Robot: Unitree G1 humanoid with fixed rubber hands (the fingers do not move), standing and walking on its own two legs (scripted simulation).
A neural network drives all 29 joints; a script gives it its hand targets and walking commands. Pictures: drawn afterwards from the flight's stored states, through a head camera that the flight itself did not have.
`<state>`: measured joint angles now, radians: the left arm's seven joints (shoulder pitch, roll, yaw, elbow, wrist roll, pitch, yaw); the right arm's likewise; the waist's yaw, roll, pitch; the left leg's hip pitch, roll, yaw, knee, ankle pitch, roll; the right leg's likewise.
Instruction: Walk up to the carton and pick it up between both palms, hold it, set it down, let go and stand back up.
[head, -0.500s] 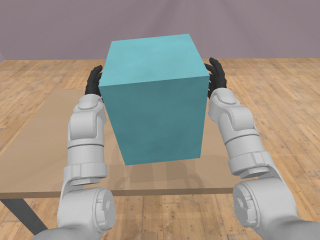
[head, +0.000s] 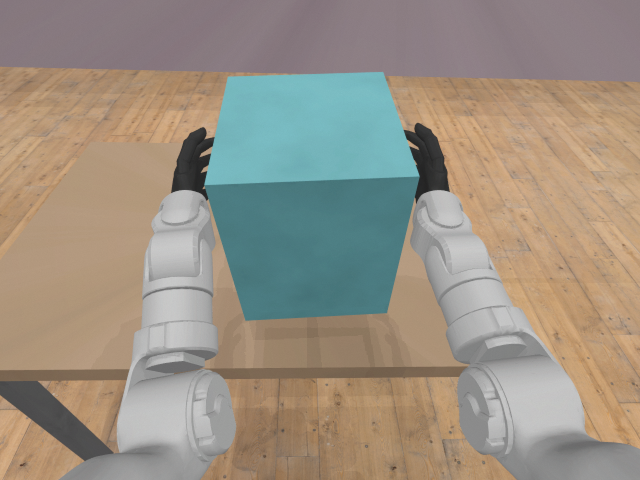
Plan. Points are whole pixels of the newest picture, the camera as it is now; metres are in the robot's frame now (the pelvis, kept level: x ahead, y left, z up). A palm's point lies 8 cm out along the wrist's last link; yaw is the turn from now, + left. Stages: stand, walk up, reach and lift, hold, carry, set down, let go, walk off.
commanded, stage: set down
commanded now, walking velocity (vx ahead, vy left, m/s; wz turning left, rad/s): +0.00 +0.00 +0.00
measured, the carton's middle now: (311, 201) +0.42 +0.02 +0.15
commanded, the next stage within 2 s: none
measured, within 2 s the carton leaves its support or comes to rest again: neither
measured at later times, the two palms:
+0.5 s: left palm (203, 212) +0.39 +0.16 +0.15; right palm (429, 202) +0.40 -0.13 +0.16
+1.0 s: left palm (214, 224) +0.40 +0.15 +0.13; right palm (427, 212) +0.42 -0.14 +0.13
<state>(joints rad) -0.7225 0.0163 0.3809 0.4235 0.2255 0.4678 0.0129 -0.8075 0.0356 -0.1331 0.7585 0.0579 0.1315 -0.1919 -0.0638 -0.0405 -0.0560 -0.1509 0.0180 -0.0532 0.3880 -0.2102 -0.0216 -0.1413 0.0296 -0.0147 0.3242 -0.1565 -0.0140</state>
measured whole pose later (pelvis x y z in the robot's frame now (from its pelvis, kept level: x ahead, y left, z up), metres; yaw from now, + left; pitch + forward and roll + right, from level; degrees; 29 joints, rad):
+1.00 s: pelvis +0.02 +0.00 +0.00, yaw +0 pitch +0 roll -1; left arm -0.68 -0.08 0.35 0.60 0.23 0.32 0.15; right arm -0.81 -0.03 -0.25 1.03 -0.01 -0.06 -0.06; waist 0.00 0.00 -0.05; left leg -0.15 0.02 -0.05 0.37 -0.22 -0.02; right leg -0.15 0.03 -0.01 0.32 -0.18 -0.02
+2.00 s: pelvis +0.04 -0.02 +0.00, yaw +0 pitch +9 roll +0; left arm -0.67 -0.13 0.35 0.66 0.23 0.15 0.18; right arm -0.81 -0.05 -0.42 1.11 -0.19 -0.21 0.03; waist 0.08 0.01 -0.07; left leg -0.29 0.03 -0.05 0.35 -0.22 -0.04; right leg -0.30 0.04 -0.01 0.32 -0.19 -0.04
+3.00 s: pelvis +0.03 -0.02 -0.01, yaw -1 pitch +19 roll +0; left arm -0.70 -0.14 0.39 0.76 0.23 -0.07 0.21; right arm -0.91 -0.12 -0.41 1.21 -0.23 -0.33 0.06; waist 0.11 0.01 -0.13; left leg -0.50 0.04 -0.04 0.35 -0.18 -0.05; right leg -0.51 0.05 -0.01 0.32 -0.15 -0.05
